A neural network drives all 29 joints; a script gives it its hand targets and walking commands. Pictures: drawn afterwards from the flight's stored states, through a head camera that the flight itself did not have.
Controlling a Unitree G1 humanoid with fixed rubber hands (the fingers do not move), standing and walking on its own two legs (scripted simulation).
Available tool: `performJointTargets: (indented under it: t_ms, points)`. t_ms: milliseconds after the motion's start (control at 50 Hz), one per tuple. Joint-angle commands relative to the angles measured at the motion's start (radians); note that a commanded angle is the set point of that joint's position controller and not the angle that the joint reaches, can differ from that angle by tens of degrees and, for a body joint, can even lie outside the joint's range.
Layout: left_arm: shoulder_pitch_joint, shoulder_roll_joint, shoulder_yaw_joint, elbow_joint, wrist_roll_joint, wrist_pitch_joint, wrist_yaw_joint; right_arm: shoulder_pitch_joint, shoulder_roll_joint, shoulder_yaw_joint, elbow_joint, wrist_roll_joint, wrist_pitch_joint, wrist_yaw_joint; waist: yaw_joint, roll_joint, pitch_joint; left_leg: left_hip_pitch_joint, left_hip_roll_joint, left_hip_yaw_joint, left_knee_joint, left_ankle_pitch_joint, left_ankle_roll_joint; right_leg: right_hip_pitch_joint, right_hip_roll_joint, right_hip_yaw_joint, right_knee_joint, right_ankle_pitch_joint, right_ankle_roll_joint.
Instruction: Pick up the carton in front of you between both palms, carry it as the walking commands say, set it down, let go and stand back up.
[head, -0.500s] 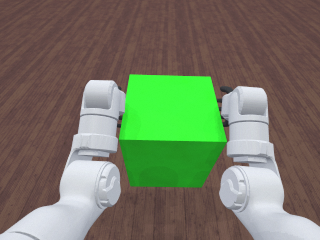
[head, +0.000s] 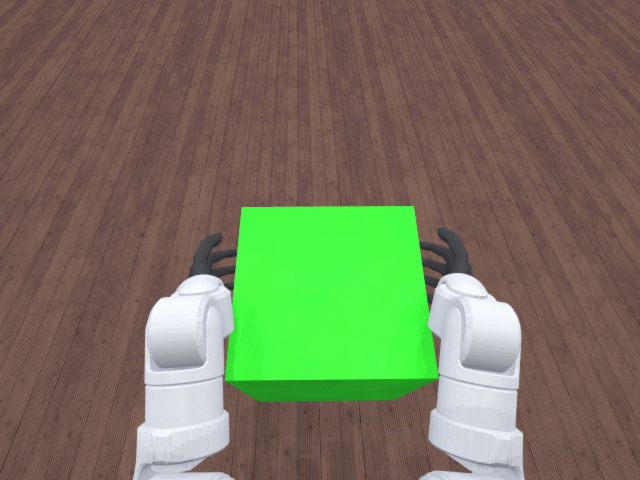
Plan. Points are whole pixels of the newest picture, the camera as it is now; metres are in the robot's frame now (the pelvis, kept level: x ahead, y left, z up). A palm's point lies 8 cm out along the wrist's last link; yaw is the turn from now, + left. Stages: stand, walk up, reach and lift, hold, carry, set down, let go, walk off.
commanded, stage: carry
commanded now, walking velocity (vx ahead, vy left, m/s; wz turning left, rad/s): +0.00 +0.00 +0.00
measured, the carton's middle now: (327, 315) +0.33 +0.00 -0.02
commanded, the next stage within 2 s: none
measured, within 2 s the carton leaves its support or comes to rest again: neither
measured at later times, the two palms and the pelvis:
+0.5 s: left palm (205, 219) +0.41 +0.17 +0.08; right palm (423, 208) +0.43 -0.11 +0.10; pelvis +0.13 +0.01 +0.00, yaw +3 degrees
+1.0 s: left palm (192, 240) +0.40 +0.19 +0.04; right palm (398, 234) +0.43 -0.09 +0.05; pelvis +0.13 +0.03 -0.02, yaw +4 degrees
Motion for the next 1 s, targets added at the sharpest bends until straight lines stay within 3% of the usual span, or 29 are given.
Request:
performJointTargets:
  t_ms: [0, 20, 40, 60, 80, 100, 180, 220, 320, 440, 480, 520, 560, 580, 620, 640, 660, 680, 700, 740, 780, 800, 820, 840, 860, 880, 920, 940, 980]
  points:
    - [-0.529, -0.982, -0.705, -0.112, -0.459, -0.012, -0.381, -0.308, 1.036, 0.661, 0.009, 0.458, 0.043, 0.356, -0.025, 0.154, -0.508, 0.31, 0.128, 0.005, 0.112, 0.674, 0.046, 0.227, 0.008, -0.059, -0.243, 0.368, 0.004]
    - [-0.498, -0.974, -0.702, -0.098, -0.463, -0.005, -0.391, -0.286, 1.015, 0.674, 0.024, 0.463, 0.047, 0.358, -0.02, 0.125, -0.495, 0.186, 0.114, -0.001, 0.139, 0.485, 0.016, 0.357, -0.049, -0.02, -0.272, 0.472, -0.011]
    - [-0.485, -0.958, -0.7, -0.079, -0.471, 0.003, -0.4, -0.264, 0.998, 0.681, 0.051, 0.462, 0.05, 0.36, -0.022, 0.055, -0.499, 0.052, 0.101, -0.004, 0.184, 0.262, -0.02, 0.496, -0.165, 0.072, -0.209, 0.684, -0.024]
    - [-0.49, -0.962, -0.696, -0.039, -0.455, 0.006, -0.407, -0.312, 1.0, 0.696, 0.044, 0.481, 0.062, 0.363, -0.023, -0.078, -0.519, -0.046, 0.055, -0.04, 0.2, 0.005, -0.046, 0.595, -0.273, 0.18, -0.098, 0.982, -0.101]
    - [-0.467, -0.964, -0.682, 0.027, -0.448, 0.006, -0.411, -0.351, 0.992, 0.709, 0.049, 0.5, 0.077, 0.368, -0.016, -0.159, -0.515, -0.099, 0.044, -0.067, 0.172, -0.104, -0.057, 0.642, -0.302, 0.212, -0.075, 0.98, -0.166]
    - [-0.447, -0.972, -0.672, 0.065, -0.45, 0.004, -0.416, -0.365, 0.991, 0.716, 0.065, 0.51, 0.081, 0.376, -0.015, -0.169, -0.478, -0.102, 0.038, -0.063, 0.154, -0.126, -0.064, 0.61, -0.291, 0.208, -0.097, 0.96, -0.173]
    - [-0.495, -1.003, -0.66, 0.105, -0.456, -0.019, -0.424, -0.416, 1.035, 0.708, 0.134, 0.527, 0.068, 0.395, -0.011, -0.128, -0.445, 0.002, 0.028, -0.039, 0.008, 0.154, -0.077, 0.566, -0.197, 0.094, -0.045, 1.087, -0.097]
    - [-0.521, -1.005, -0.668, 0.086, -0.457, -0.031, -0.418, -0.425, 1.042, 0.705, 0.144, 0.534, 0.058, 0.395, -0.011, -0.084, -0.472, 0.052, 0.038, -0.038, 0.051, 0.312, -0.081, 0.547, -0.175, 0.076, -0.017, 1.087, -0.097]
    - [-0.545, -1.01, -0.696, 0.023, -0.466, -0.039, -0.402, -0.387, 1.042, 0.683, 0.135, 0.522, 0.046, 0.387, -0.016, -0.006, -0.471, 0.107, 0.049, -0.038, 0.054, 0.481, -0.076, 0.465, -0.13, 0.052, 0.009, 0.941, -0.104]
    - [-0.528, -1.003, -0.717, 0.02, -0.481, -0.032, -0.404, -0.337, 1.032, 0.672, 0.133, 0.499, 0.04, 0.384, -0.018, 0.091, -0.419, 0.252, 0.078, -0.031, 0.137, 0.815, -0.052, 0.281, -0.046, -0.03, -0.049, 0.578, -0.077]
    - [-0.536, -1.007, -0.721, 0.023, -0.487, -0.029, -0.408, -0.336, 1.031, 0.672, 0.13, 0.498, 0.037, 0.384, -0.018, 0.089, -0.423, 0.206, 0.078, -0.03, 0.196, 0.851, -0.052, 0.337, -0.039, -0.04, -0.076, 0.61, -0.073]
    - [-0.546, -1.011, -0.722, 0.027, -0.491, -0.027, -0.413, -0.346, 1.03, 0.677, 0.122, 0.503, 0.034, 0.384, -0.014, 0.024, -0.436, 0.042, 0.048, -0.02, 0.224, 0.632, -0.06, 0.499, -0.08, 0.005, -0.053, 0.868, -0.101]
    - [-0.543, -1.019, -0.716, 0.041, -0.49, -0.029, -0.415, -0.365, 1.039, 0.684, 0.11, 0.51, 0.034, 0.384, -0.015, -0.093, -0.422, -0.13, -0.008, -0.012, 0.064, 0.141, -0.071, 0.667, -0.152, 0.075, 0.011, 1.212, -0.155]
    - [-0.537, -1.019, -0.71, 0.049, -0.489, -0.03, -0.415, -0.377, 1.043, 0.686, 0.106, 0.513, 0.035, 0.385, -0.017, -0.115, -0.397, -0.115, -0.023, -0.011, -0.074, 0.044, -0.073, 0.66, -0.16, 0.079, 0.032, 1.221, -0.158]
    - [-0.52, -1.013, -0.701, 0.062, -0.484, -0.032, -0.408, -0.39, 1.032, 0.683, 0.108, 0.512, 0.041, 0.387, -0.009, -0.069, -0.373, 0.123, -0.012, -0.015, -0.175, 0.361, -0.071, 0.461, -0.117, 0.049, 0.059, 0.93, -0.127]
    - [-0.496, -1.009, -0.696, 0.073, -0.477, -0.033, -0.403, -0.373, 1.021, 0.678, 0.118, 0.508, 0.043, 0.389, -0.01, 0.018, -0.377, 0.309, 0.035, -0.019, -0.106, 0.7, -0.068, 0.268, -0.084, 0.007, 0.096, 0.647, -0.107]
    - [-0.478, -1.006, -0.695, 0.076, -0.465, -0.034, -0.399, -0.346, 1.014, 0.675, 0.131, 0.503, 0.042, 0.392, -0.015, 0.139, -0.372, 0.497, 0.101, -0.042, 0.023, 1.075, -0.052, 0.034, -0.031, -0.055, 0.112, 0.227, -0.08]
    - [-0.479, -1.005, -0.702, 0.069, -0.457, -0.034, -0.397, -0.316, 1.014, 0.678, 0.141, 0.498, 0.037, 0.394, -0.029, 0.226, -0.346, 0.614, 0.157, -0.088, 0.125, 1.359, -0.012, -0.149, 0.02, -0.095, 0.091, -0.082, -0.048]
    - [-0.499, -1.015, -0.714, 0.057, -0.456, -0.036, -0.396, -0.312, 1.025, 0.679, 0.139, 0.497, 0.032, 0.395, -0.041, 0.214, -0.326, 0.593, 0.175, -0.113, 0.146, 1.374, 0.02, -0.168, 0.026, -0.091, 0.062, -0.115, -0.038]
    - [-0.517, -1.029, -0.729, 0.028, -0.468, -0.043, -0.402, -0.312, 1.045, 0.671, 0.134, 0.492, 0.021, 0.398, -0.031, 0.181, -0.321, 0.414, 0.165, -0.083, 0.155, 1.162, 0.031, 0.017, 0.018, -0.082, -0.073, 0.065, -0.051]
    - [-0.513, -1.034, -0.736, 0.013, -0.474, -0.055, -0.412, -0.315, 1.058, 0.68, 0.138, 0.494, 0.005, 0.403, -0.009, 0.155, -0.388, 0.164, 0.118, -0.027, 0.245, 0.858, -0.006, 0.348, -0.027, -0.045, -0.118, 0.436, -0.09]
    - [-0.515, -1.043, -0.738, 0.03, -0.467, -0.066, -0.416, -0.331, 1.061, 0.691, 0.133, 0.5, 0.001, 0.407, -0.007, 0.046, -0.455, 0.002, 0.061, -0.016, 0.323, 0.555, -0.038, 0.535, -0.149, 0.077, 0.008, 0.954, -0.163]
    - [-0.489, -1.052, -0.734, 0.057, -0.46, -0.079, -0.421, -0.336, 1.064, 0.703, 0.141, 0.508, -0.004, 0.41, 0.006, -0.053, -0.496, -0.121, 0.008, -0.045, 0.39, 0.175, -0.064, 0.656, -0.236, 0.154, 0.017, 1.214, -0.24]
    - [-0.463, -1.058, -0.728, 0.09, -0.453, -0.096, -0.427, -0.329, 1.071, 0.715, 0.145, 0.508, -0.014, 0.416, -0.004, -0.141, -0.482, -0.176, -0.021, -0.078, 0.344, -0.246, -0.054, 0.663, -0.276, 0.2, -0.019, 1.236, -0.263]
    - [-0.459, -1.066, -0.718, 0.109, -0.447, -0.112, -0.433, -0.328, 1.075, 0.721, 0.162, 0.503, -0.028, 0.419, -0.015, -0.113, -0.454, -0.15, 0.001, -0.108, 0.208, -0.325, -0.035, 0.615, -0.271, 0.182, -0.033, 1.083, -0.243]
    - [-0.452, -1.073, -0.714, 0.136, -0.441, -0.129, -0.44, -0.326, 1.075, 0.72, 0.178, 0.497, -0.045, 0.422, -0.022, -0.099, -0.434, -0.049, 0.013, -0.099, 0.041, -0.236, -0.022, 0.528, -0.24, 0.139, -0.037, 0.854, -0.201]
    - [-0.417, -1.063, -0.703, 0.184, -0.42, -0.167, -0.452, -0.31, 1.069, 0.709, 0.212, 0.475, -0.081, 0.431, -0.013, -0.053, -0.39, 0.139, 0.076, -0.132, -0.012, 0.127, -0.007, 0.267, -0.165, 0.069, -0.019, 0.386, -0.102]
    - [-0.45, -1.066, -0.701, 0.165, -0.425, -0.184, -0.461, -0.311, 1.081, 0.703, 0.234, 0.459, -0.107, 0.433, -0.014, 0.053, -0.339, 0.107, 0.123, -0.157, 0.063, 0.365, 0.016, 0.225, -0.129, 0.042, -0.033, 0.268, -0.076]
    - [-0.451, -1.053, -0.7, 0.177, -0.423, -0.222, -0.472, -0.286, 1.081, 0.679, 0.269, 0.444, -0.15, 0.438, -0.015, 0.062, -0.347, 0.111, 0.132, -0.138, 0.105, 0.497, 0.019, 0.231, -0.121, 0.034, -0.008, 0.261, -0.063]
